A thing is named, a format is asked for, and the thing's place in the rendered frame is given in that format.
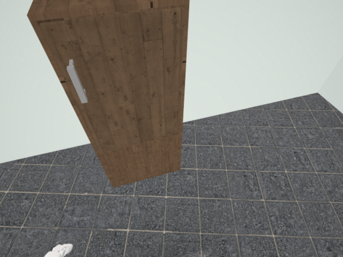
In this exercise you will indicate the cupboard door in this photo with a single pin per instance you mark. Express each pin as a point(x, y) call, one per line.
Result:
point(130, 66)

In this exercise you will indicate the robot left hand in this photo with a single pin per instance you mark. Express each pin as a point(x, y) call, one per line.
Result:
point(60, 250)

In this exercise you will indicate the handle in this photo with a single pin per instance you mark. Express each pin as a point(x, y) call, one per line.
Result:
point(76, 82)

